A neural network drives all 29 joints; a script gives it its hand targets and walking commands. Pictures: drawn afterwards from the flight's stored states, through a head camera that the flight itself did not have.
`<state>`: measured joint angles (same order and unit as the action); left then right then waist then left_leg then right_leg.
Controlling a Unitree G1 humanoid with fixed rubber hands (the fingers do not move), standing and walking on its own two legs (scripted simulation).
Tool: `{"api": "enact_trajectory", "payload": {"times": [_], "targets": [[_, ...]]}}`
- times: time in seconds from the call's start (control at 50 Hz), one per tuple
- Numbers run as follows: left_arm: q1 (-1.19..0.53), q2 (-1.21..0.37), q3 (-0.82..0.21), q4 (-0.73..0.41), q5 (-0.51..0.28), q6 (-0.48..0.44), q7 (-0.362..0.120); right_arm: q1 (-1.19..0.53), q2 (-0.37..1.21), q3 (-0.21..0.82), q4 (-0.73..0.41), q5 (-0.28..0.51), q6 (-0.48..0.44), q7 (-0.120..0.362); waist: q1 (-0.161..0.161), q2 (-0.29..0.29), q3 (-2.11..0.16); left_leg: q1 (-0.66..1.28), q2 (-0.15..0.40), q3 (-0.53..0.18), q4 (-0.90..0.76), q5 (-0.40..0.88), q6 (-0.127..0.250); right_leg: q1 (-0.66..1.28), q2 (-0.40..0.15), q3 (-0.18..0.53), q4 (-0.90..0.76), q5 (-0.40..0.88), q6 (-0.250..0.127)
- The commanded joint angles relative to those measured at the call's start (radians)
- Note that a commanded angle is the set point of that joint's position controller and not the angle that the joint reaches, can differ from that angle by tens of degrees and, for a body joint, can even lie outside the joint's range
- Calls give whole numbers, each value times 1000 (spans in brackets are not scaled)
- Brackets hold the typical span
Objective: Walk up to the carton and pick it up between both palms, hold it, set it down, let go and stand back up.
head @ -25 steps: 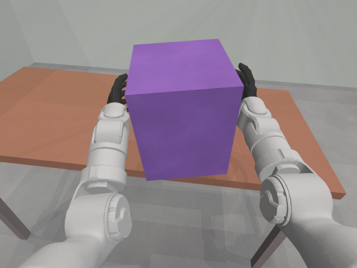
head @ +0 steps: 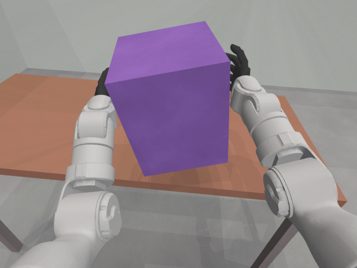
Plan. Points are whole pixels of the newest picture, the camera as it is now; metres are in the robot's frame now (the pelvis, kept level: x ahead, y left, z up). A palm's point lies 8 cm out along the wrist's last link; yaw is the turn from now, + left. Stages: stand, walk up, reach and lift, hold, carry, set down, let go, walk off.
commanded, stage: reach and lift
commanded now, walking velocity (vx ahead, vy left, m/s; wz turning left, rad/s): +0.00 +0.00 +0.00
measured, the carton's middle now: (173, 100) +0.41 -0.01 +0.22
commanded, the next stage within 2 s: hold in 1.10 s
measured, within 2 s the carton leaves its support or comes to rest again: neither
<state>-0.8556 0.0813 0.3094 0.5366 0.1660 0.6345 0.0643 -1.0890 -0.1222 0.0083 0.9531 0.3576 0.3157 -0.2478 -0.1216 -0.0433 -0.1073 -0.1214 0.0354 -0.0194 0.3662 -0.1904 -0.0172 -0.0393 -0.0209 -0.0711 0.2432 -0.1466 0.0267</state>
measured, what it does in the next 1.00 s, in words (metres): stands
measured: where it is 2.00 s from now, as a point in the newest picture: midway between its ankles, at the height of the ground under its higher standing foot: outside the picture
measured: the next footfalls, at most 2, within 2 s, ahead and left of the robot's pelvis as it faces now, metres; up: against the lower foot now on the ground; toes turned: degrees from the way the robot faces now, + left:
none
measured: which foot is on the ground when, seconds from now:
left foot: down 0.00-1.00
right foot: down 0.00-1.00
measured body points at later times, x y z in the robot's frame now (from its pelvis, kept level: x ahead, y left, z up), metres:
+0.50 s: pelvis -0.01 -0.01 +0.00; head -0.09 +0.00 +0.44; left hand +0.39 +0.12 +0.26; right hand +0.38 -0.17 +0.30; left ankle +0.01 +0.13 -0.75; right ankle -0.01 -0.14 -0.75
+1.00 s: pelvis +0.00 +0.00 +0.00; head -0.08 +0.02 +0.44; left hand +0.40 +0.14 +0.27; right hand +0.39 -0.15 +0.32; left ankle +0.01 +0.13 -0.75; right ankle -0.01 -0.14 -0.75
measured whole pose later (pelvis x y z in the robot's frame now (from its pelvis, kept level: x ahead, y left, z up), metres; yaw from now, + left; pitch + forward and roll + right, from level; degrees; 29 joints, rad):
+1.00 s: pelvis +0.00 +0.00 +0.00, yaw +0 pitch -2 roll -2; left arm -0.89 0.08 0.33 0.40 0.14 0.89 0.05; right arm -1.16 -0.19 0.07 0.84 0.51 0.61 -0.35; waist -0.11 0.02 -0.18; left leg -0.17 0.04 -0.08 0.44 -0.24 -0.03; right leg -0.06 0.02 -0.03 0.26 -0.16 0.02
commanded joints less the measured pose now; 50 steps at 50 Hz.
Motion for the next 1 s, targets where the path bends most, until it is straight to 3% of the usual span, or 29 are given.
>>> {"api": "enact_trajectory", "payload": {"times": [0.0,0.08,0.14,0.22,0.32,0.34,0.38,0.4,0.44,0.52,0.56,0.58,0.6,0.62,0.66,0.72,0.76,0.82,0.84,0.9,0.92,0.96,0.98], "targets": [[-847,-648,-477,-421,-144,-27,-93,-532,684,318,-363,199,98,62,-39,181,-385,219,-81,-28,54,484,-101,87,117,6,31,366,33],[-920,-712,-592,-607,-204,-2,-63,-537,686,342,-513,245,133,70,-65,228,-497,278,-68,-55,97,591,-137,28,135,3,43,367,12],[-901,-716,-605,-621,-208,26,-63,-523,672,326,-574,232,162,76,-82,239,-489,294,-66,-54,88,554,-140,4,139,7,32,330,8],[-885,-679,-571,-640,-208,48,-72,-548,692,366,-642,231,196,70,-54,144,-520,215,-84,-45,70,453,-106,76,139,13,56,357,31],[-837,-596,-425,-431,-146,86,-100,-604,699,355,-550,203,241,57,13,49,-383,80,-100,-10,6,223,-42,101,124,27,33,269,59],[-858,-585,-414,-414,-147,88,-109,-621,712,349,-519,207,248,56,28,54,-366,55,-105,1,-5,179,-29,103,115,43,31,234,65],[-893,-569,-385,-333,-140,86,-112,-643,713,312,-456,197,259,55,23,52,-336,37,-100,10,-27,98,-19,67,113,50,12,149,61],[-927,-563,-363,-323,-136,81,-112,-673,727,321,-446,194,261,57,43,27,-328,14,-99,9,-27,79,-14,64,117,40,17,108,61],[-1024,-562,-361,-285,-153,66,-105,-727,763,291,-381,181,264,69,45,17,-345,4,-95,14,-44,-4,-5,-7,113,41,1,-18,50],[-1066,-538,-292,-96,-143,51,-108,-763,765,195,-225,146,270,83,55,32,-297,-43,-97,24,-52,-90,15,-57,92,66,-19,-95,43],[-1062,-548,-285,-119,-157,42,-109,-794,797,203,-277,172,261,80,72,29,-363,-31,-98,25,-31,0,4,12,99,68,1,2,48],[-1079,-536,-272,-102,-158,38,-111,-792,799,207,-239,181,270,76,65,17,-362,-33,-97,23,-25,35,0,19,104,68,10,53,56],[-1065,-530,-275,-127,-166,33,-112,-785,799,223,-264,201,268,70,74,9,-420,-11,-103,20,-13,105,-1,53,108,64,19,138,63],[-1071,-538,-278,-156,-172,31,-115,-785,794,235,-275,216,270,64,63,12,-465,18,-98,9,-2,157,-13,78,114,64,29,202,62],[-1062,-538,-286,-170,-176,34,-113,-781,770,233,-297,247,281,48,61,55,-458,36,-97,5,10,218,-24,106,114,71,34,278,65],[-1065,-554,-324,-223,-194,53,-119,-746,736,236,-311,281,293,32,18,108,-458,90,-91,-13,36,289,-63,89,125,66,41,322,59],[-1073,-571,-347,-289,-191,67,-123,-737,725,243,-370,295,295,26,4,119,-490,129,-88,-19,58,354,-77,81,129,65,36,322,56],[-1085,-600,-407,-392,-206,90,-114,-740,677,252,-426,319,303,26,-18,180,-533,176,-83,-35,95,481,-116,82,139,53,50,389,39],[-1078,-595,-404,-403,-216,101,-113,-740,679,264,-437,334,313,25,-22,161,-536,181,-83,-38,109,507,-120,73,145,51,49,402,39],[-1051,-584,-371,-392,-189,129,-113,-743,661,261,-441,330,327,29,0,141,-471,144,-78,-46,75,418,-108,79,144,41,41,326,37],[-1061,-573,-379,-364,-192,131,-114,-727,661,239,-418,316,334,33,-7,160,-423,106,-81,-36,64,354,-106,73,137,52,34,258,31],[-1074,-588,-362,-367,-190,136,-118,-783,679,242,-446,312,331,40,19,138,-421,87,-84,-28,49,331,-96,57,143,41,31,233,35],[-1092,-598,-381,-383,-198,130,-115,-774,680,245,-427,322,333,45,9,156,-458,94,-84,-29,57,349,-98,49,140,49,39,245,29]]}}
